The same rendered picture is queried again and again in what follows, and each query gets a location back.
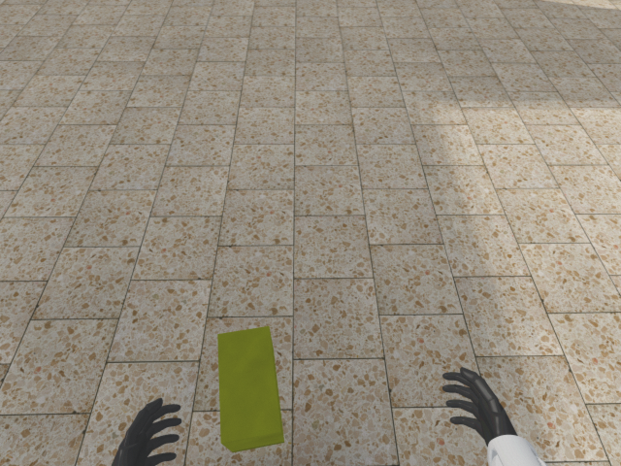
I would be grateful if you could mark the right robot forearm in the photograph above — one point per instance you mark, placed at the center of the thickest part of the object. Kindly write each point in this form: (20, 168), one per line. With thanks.
(512, 450)

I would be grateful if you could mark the robot right hand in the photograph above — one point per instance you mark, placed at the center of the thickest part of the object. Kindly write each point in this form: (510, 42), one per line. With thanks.
(491, 418)

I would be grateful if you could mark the robot left hand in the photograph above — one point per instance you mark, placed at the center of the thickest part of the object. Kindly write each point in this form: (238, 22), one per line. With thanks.
(135, 448)

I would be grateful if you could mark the carton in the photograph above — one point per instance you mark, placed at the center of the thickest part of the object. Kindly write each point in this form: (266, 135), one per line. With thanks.
(250, 416)

